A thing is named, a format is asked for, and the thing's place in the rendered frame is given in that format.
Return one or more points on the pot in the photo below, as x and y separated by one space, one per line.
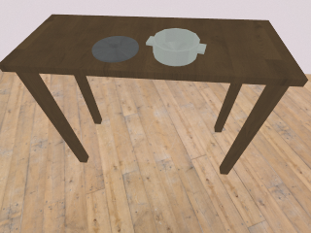
176 46

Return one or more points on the knob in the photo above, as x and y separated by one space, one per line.
114 43

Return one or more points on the table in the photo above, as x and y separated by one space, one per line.
238 51

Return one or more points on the lid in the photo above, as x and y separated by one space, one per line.
101 50

